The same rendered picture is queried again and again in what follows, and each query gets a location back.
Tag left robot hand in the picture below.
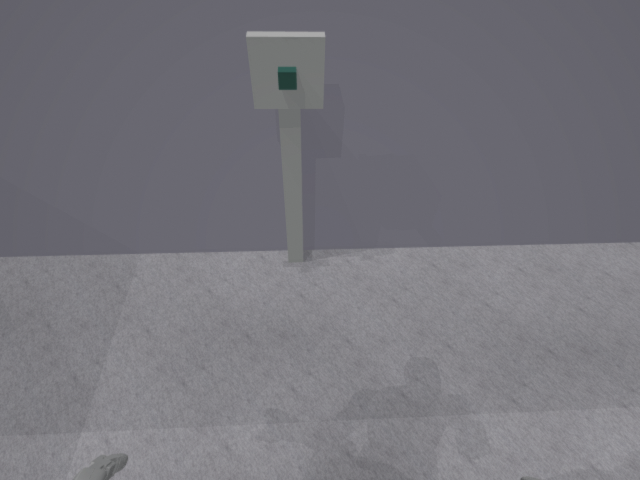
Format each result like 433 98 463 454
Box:
73 453 128 480

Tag panel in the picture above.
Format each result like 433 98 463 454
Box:
246 31 325 263

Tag button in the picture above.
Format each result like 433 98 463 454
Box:
278 67 297 90

